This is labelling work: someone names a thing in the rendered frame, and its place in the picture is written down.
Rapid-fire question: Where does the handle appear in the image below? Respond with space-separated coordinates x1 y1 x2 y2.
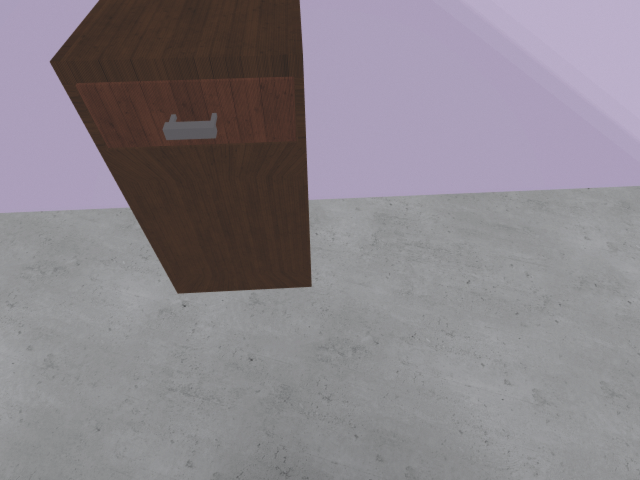
162 113 217 140

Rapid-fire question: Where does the drawer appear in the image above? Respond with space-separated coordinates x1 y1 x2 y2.
75 77 296 148

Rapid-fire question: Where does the cabinet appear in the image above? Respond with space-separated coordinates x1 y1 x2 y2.
50 0 312 294

